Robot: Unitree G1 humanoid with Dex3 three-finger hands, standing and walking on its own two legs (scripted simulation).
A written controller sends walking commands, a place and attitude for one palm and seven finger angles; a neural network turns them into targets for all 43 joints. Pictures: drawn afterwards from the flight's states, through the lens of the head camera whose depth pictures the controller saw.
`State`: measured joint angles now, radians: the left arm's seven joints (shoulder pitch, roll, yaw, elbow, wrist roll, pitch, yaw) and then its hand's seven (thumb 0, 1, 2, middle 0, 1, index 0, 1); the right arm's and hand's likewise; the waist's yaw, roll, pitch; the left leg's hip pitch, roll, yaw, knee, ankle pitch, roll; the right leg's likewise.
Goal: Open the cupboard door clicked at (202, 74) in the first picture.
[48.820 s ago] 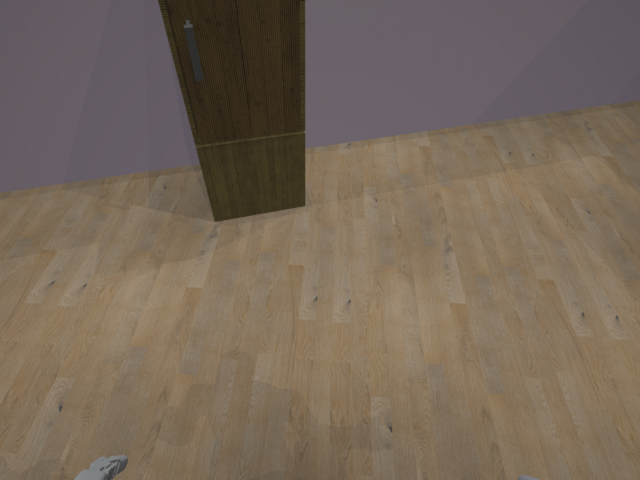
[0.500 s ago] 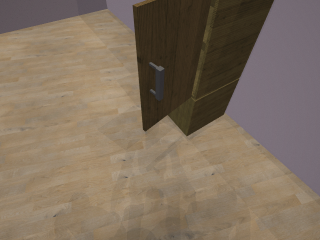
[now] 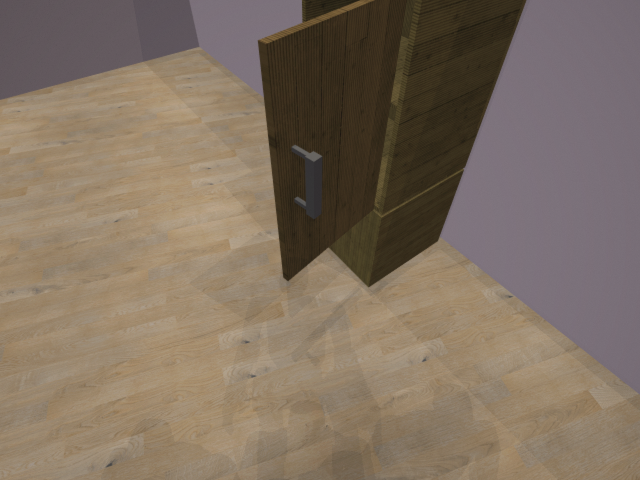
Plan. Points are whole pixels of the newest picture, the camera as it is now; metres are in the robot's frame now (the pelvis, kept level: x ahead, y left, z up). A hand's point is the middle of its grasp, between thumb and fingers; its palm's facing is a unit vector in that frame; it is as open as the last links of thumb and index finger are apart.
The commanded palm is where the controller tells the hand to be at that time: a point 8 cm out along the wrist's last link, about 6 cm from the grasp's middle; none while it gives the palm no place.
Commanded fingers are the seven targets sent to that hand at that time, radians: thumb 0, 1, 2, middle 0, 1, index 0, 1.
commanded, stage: let the arm hang, fingers relaxed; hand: left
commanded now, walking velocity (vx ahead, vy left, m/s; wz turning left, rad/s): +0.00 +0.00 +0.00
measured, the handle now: (305, 182) +0.64 +0.06 -0.03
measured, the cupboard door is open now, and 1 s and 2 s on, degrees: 100 100 100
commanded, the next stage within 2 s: look to check the result in 0.12 s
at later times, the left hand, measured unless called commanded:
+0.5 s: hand out of the picture +0.01 +0.19 -0.17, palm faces +0.03 -0.98 -0.20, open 7.4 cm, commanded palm none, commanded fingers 0.00 0.90 0.90 -0.20 -0.30 -0.20 -0.30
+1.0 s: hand out of the picture +0.06 +0.20 -0.17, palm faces +0.01 -0.97 -0.25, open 7.4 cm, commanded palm none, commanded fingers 0.00 0.90 0.90 -0.20 -0.30 -0.20 -0.30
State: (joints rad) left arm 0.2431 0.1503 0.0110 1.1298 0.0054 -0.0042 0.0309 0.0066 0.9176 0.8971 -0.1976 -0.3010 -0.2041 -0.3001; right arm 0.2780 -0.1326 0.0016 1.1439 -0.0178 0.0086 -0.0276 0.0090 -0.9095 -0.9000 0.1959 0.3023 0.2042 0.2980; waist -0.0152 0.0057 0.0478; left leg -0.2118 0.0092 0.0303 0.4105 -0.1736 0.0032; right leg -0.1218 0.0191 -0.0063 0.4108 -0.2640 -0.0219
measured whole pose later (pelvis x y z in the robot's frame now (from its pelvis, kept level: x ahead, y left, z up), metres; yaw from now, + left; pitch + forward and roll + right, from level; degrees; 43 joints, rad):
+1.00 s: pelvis +0.02 +0.00 +0.00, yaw +0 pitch -1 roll +0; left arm 0.19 0.21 0.02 1.13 0.01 -0.01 0.02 0.00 0.91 0.90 -0.20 -0.30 -0.20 -0.30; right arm 0.19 -0.22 -0.01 1.14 -0.02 -0.01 -0.03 0.01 -0.91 -0.90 0.20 0.30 0.20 0.30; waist -0.01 0.01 0.06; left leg -0.16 0.00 0.03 0.37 -0.19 0.00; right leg -0.07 0.01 0.00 0.35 -0.27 -0.02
